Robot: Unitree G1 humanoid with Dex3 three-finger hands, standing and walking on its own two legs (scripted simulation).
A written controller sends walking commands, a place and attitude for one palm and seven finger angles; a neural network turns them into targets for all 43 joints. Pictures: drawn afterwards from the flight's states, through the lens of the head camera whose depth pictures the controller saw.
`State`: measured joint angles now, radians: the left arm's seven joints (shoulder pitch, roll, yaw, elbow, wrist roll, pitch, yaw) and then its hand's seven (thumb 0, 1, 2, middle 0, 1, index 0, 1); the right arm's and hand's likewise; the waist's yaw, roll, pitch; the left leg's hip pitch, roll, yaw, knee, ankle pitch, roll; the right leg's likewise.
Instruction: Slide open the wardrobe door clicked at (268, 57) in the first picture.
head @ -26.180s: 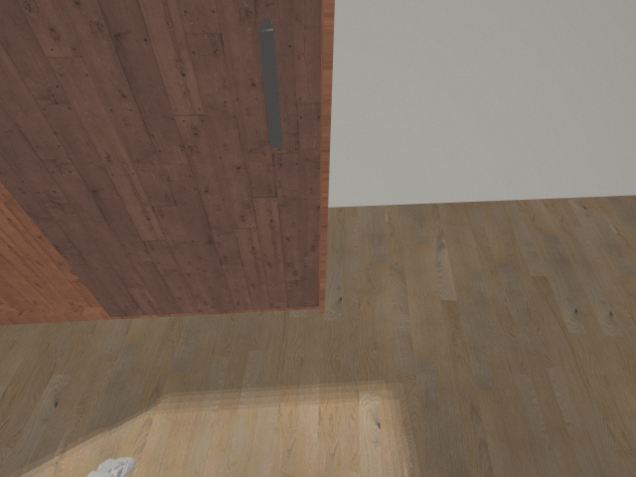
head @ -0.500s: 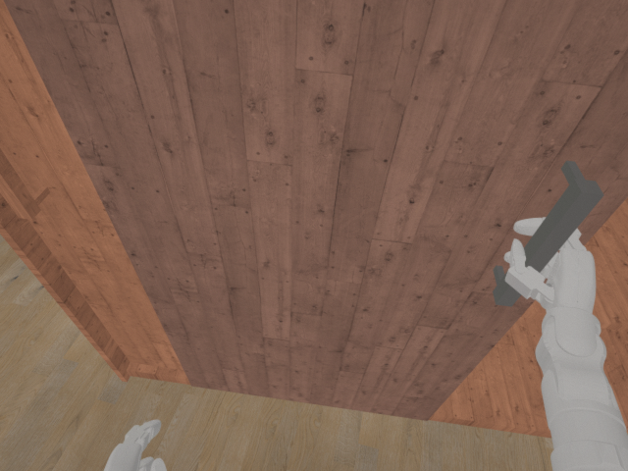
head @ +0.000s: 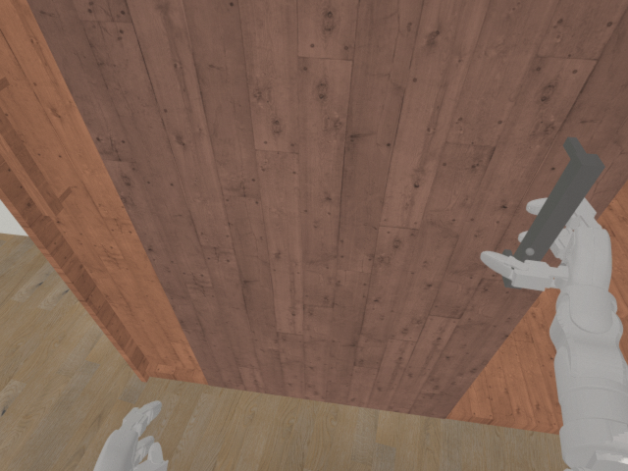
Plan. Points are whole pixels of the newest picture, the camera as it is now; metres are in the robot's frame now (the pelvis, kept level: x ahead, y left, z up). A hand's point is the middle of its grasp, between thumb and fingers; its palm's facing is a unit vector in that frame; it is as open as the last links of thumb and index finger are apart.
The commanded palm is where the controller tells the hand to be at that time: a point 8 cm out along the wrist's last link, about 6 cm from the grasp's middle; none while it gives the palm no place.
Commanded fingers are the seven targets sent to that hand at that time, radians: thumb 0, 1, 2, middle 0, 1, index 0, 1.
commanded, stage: loosen the grip on the handle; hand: right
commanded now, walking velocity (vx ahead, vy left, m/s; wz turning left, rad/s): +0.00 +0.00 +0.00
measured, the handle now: (539, 219) +0.42 -0.27 +0.13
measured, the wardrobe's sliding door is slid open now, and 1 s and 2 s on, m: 0.48 0.48 0.48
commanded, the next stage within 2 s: slip the hand off the handle in 0.28 s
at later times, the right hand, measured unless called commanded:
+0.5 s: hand (525, 251) +0.38 -0.24 +0.11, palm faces +0.30 +0.93 -0.22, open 14.2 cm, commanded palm +0.35 -0.30 +0.11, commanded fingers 0.00 0.55 -0.20 0.25 1.15 0.25 1.15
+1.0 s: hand (590, 266) +0.36 -0.32 +0.11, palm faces +0.37 +0.90 -0.23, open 14.6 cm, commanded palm +0.32 -0.35 +0.11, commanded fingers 0.00 0.55 -0.20 0.25 1.15 0.25 1.15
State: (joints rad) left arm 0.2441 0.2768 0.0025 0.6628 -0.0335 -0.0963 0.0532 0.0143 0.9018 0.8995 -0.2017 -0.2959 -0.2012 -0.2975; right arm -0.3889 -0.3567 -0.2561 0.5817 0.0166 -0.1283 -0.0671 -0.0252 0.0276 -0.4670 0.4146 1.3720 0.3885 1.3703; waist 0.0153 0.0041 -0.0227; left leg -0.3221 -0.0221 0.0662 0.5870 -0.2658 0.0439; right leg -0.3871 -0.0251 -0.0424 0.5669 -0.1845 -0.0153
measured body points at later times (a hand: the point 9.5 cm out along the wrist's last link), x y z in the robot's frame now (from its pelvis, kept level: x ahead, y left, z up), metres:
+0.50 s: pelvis +0.03 -0.02 +0.00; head +0.03 -0.01 +0.45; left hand +0.17 +0.22 -0.10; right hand +0.36 -0.29 +0.12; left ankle +0.03 +0.09 -0.73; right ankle +0.08 -0.11 -0.73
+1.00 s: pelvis +0.04 -0.01 -0.01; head +0.05 -0.01 +0.44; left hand +0.18 +0.25 -0.10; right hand +0.34 -0.37 +0.12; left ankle +0.03 +0.09 -0.73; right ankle +0.08 -0.11 -0.73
